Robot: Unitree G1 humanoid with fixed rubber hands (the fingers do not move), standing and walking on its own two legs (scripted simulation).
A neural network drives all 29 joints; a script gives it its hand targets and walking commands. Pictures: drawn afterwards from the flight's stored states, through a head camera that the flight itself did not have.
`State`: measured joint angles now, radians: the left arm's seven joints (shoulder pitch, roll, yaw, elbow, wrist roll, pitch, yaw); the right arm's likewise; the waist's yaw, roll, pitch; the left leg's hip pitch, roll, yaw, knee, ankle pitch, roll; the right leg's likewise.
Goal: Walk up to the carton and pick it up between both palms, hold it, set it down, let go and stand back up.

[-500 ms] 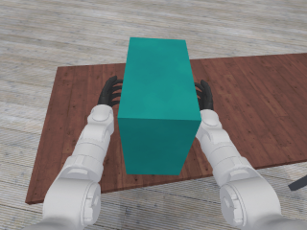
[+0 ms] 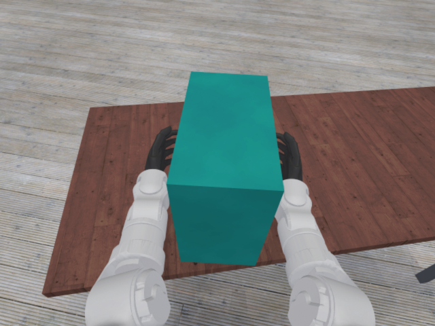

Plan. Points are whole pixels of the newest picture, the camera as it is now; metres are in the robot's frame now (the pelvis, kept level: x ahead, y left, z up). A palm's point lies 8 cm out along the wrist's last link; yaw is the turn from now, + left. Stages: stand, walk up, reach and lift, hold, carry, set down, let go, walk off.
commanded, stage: reach and lift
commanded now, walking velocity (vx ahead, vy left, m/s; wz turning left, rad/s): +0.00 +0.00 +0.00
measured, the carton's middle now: (223, 169) +0.44 -0.02 +0.04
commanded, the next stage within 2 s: none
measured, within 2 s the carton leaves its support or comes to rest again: leaves its support in 1.36 s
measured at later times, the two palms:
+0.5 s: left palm (156, 170) +0.40 +0.11 +0.08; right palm (290, 178) +0.38 -0.14 +0.08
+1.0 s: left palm (156, 171) +0.40 +0.11 +0.08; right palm (290, 178) +0.38 -0.14 +0.08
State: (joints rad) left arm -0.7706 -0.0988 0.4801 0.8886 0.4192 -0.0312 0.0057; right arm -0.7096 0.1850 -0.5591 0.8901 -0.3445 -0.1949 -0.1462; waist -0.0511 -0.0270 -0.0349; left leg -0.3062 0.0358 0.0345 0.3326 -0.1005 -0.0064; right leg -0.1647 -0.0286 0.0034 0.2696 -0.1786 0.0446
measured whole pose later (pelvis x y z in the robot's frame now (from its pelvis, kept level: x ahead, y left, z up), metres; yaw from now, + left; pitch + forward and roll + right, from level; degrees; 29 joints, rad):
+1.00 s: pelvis +0.00 +0.00 +0.00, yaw +0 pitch +1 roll -1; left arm -0.72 -0.12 0.47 0.78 0.41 -0.01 -0.01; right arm -0.67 0.18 -0.50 0.89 -0.31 -0.26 -0.15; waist -0.05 -0.04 0.03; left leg -0.23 0.04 0.06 0.29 -0.09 0.00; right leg -0.10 -0.04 -0.02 0.25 -0.17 0.04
